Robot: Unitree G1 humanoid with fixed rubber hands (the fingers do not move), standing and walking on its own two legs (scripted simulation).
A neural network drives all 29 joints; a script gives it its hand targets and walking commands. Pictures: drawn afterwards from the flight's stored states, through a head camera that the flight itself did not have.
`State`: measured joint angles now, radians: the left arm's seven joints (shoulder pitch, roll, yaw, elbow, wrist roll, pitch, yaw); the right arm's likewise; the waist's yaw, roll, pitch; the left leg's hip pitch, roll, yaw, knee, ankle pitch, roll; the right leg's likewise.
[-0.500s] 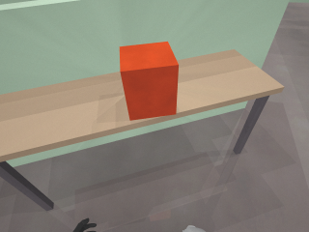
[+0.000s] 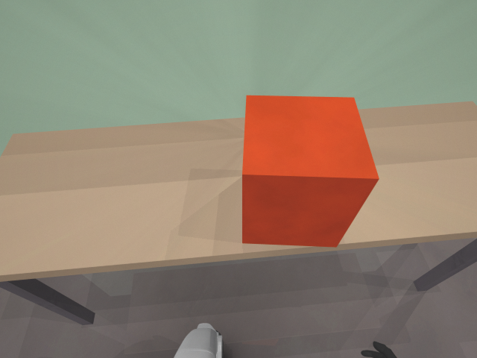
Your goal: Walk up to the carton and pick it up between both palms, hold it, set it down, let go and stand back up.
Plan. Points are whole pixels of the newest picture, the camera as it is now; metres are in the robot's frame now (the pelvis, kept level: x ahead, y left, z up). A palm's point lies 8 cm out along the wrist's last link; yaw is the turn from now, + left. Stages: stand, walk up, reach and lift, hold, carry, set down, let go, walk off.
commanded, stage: walk up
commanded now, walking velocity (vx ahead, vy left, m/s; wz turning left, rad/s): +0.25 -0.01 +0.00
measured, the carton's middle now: (294, 175) +0.47 -0.05 -0.01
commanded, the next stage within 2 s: none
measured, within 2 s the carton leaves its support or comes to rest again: neither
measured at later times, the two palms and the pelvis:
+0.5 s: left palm (112, 337) +0.16 +0.28 -0.14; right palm out of the picture +0.11 -0.16 -0.17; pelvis +0.08 +0.06 -0.01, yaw -1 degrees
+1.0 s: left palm out of the picture +0.07 +0.29 -0.14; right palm out of the picture +0.06 -0.13 -0.14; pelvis +0.06 +0.08 +0.01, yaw -1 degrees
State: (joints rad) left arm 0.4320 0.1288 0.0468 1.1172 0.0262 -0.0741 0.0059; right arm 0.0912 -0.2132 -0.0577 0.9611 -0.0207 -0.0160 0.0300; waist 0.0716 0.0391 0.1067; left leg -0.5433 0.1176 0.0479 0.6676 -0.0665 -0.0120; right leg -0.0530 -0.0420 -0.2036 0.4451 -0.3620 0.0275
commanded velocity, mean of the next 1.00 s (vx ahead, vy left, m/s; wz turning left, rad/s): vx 0.01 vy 0.00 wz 0.00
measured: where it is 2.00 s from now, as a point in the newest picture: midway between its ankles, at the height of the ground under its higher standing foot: outside the picture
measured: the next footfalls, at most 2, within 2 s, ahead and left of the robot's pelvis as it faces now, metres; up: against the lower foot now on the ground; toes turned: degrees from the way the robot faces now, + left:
left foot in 0.04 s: +0.13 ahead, +0.17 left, +0.00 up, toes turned +2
right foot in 0.44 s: +0.11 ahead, -0.04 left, +0.00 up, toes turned -4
